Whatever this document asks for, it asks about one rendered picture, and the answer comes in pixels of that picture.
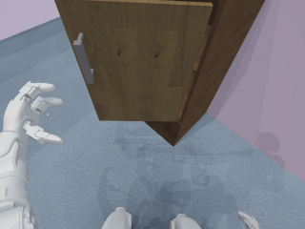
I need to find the cupboard door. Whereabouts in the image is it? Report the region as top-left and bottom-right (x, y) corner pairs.
(54, 0), (213, 122)

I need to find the right robot shin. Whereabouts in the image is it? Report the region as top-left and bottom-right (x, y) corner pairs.
(176, 214), (186, 218)

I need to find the robot left hand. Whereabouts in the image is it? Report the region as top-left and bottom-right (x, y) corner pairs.
(3, 81), (63, 145)

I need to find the left robot forearm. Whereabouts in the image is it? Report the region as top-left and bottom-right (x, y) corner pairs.
(0, 131), (31, 213)

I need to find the left robot upper arm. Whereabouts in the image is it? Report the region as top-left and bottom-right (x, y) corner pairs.
(0, 205), (38, 229)

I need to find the robot right hand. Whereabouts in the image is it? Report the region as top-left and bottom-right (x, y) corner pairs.
(237, 211), (260, 229)

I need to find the handle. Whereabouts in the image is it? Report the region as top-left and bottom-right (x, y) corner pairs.
(73, 32), (94, 84)

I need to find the robot right thigh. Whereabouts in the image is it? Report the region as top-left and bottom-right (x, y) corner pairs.
(170, 217), (201, 229)

